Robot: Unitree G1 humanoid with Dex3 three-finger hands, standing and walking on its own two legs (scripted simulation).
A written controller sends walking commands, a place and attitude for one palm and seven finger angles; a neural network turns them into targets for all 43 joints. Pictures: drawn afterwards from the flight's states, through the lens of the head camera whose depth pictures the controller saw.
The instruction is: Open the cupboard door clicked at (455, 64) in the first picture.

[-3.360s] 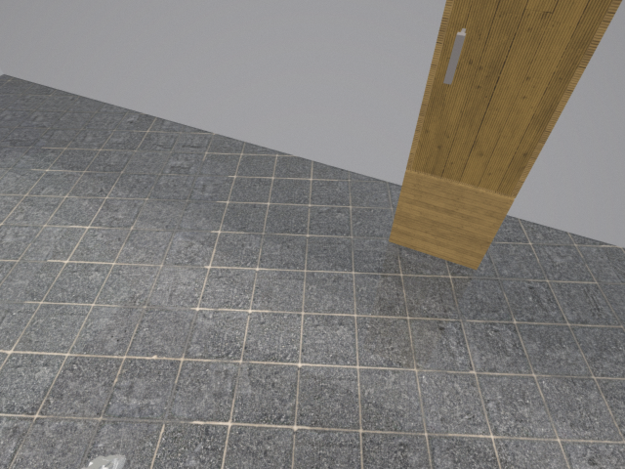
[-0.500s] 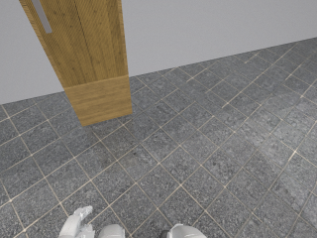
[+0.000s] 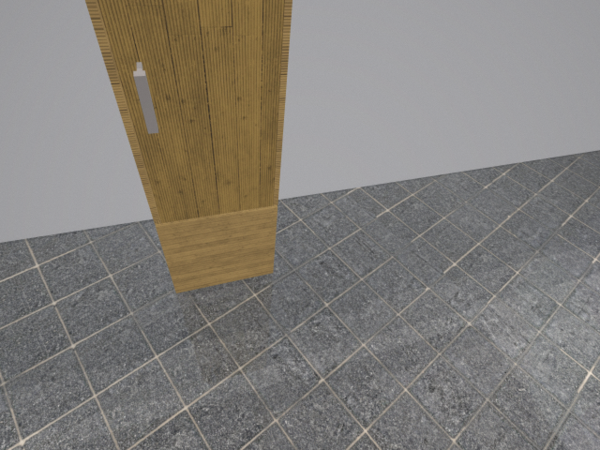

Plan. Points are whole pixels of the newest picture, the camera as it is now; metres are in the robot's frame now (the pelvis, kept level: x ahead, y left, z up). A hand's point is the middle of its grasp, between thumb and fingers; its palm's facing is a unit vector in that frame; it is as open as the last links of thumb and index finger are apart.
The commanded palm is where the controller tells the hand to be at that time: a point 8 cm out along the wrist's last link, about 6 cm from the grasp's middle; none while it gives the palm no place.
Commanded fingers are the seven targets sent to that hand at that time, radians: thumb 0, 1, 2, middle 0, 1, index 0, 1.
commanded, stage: turn to face it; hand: left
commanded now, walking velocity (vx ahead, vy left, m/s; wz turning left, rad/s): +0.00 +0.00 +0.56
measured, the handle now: (146, 98) +0.72 +0.37 +0.06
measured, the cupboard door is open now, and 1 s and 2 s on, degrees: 0 0 0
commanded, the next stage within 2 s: take the last steps up to it in 0.50 s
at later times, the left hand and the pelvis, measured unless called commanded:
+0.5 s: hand out of the picture +0.04 +0.15 -0.15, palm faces +0.25 -0.93 -0.28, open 7.4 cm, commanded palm none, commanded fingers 0.00 0.90 0.90 -0.20 -0.30 -0.20 -0.30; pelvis -0.01 -0.06 -0.01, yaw +14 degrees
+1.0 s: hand out of the picture -0.06 +0.16 -0.18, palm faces +0.36 -0.91 -0.18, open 7.4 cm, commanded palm none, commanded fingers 0.00 0.90 0.90 -0.20 -0.30 -0.20 -0.30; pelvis +0.02 -0.02 +0.00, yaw +19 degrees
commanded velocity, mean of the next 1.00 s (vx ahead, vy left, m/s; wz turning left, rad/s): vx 0.13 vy -0.04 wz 0.20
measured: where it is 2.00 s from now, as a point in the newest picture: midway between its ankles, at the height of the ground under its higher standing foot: (287, 444)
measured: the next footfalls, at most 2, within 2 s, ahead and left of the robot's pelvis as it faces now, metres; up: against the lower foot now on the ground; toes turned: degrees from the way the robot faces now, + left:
right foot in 0.36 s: +0.05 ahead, -0.16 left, +0.00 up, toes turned +9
left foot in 0.76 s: -0.05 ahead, +0.09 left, +0.00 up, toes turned +24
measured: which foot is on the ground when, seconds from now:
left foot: down 0.00-0.36, up 0.38-0.74, down 0.76-1.00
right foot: up 0.00-0.34, down 0.36-0.76, up 0.78-1.00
